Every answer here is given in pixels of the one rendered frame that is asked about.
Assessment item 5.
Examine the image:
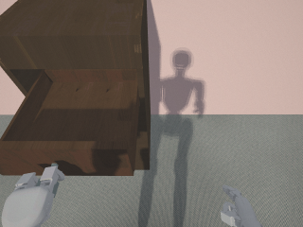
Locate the cabinet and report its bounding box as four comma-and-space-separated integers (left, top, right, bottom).
0, 0, 151, 170

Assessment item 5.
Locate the left robot hand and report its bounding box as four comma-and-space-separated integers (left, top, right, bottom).
1, 166, 65, 227

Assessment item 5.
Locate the handle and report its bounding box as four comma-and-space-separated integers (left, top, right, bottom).
36, 163, 60, 198

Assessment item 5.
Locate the right robot hand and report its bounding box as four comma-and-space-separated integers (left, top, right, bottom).
220, 184, 258, 227

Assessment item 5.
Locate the drawer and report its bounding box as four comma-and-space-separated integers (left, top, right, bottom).
0, 68, 139, 176

